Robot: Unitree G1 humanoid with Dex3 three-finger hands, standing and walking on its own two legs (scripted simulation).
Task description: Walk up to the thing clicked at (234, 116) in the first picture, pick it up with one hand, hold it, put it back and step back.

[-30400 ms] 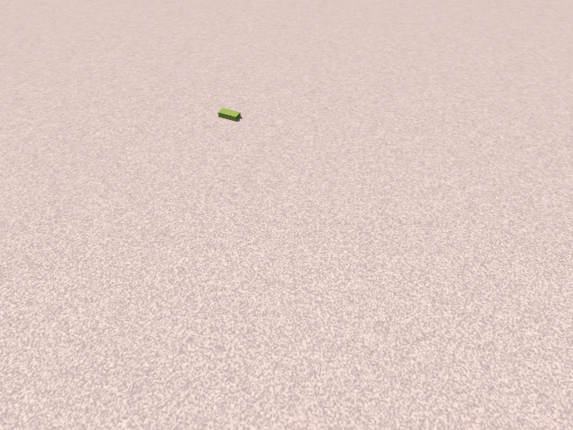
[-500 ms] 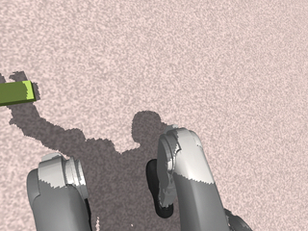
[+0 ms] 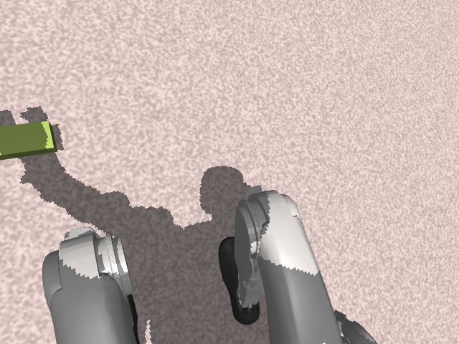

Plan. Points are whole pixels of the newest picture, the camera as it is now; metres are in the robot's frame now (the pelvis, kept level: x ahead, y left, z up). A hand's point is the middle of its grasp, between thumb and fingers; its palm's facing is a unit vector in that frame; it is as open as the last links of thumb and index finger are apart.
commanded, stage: approach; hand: left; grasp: from above
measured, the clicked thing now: (15, 141) +0.50 +0.30 -0.30
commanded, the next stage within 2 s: close in in 0.72 s
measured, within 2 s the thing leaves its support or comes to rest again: neither
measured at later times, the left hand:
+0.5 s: hand (16, 113) +0.51 +0.26 -0.18, palm faces -0.42 -0.06 -0.90, open 13.9 cm
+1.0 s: hand out of the picture +0.49 +0.32 -0.19, palm faces -0.48 -0.08 -0.87, open 13.8 cm
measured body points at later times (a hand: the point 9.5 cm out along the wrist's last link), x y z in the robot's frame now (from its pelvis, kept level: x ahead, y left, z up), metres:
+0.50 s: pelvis +0.00 +0.00 +0.00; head +0.26 +0.08 +0.36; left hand +0.53 +0.27 -0.13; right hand +0.02 -0.27 -0.07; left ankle +0.07 +0.12 -0.28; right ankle +0.11 -0.14 -0.28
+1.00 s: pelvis +0.00 +0.00 +0.00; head +0.27 +0.10 +0.35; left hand +0.51 +0.32 -0.14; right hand +0.05 -0.28 -0.07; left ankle +0.07 +0.12 -0.28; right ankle +0.11 -0.14 -0.28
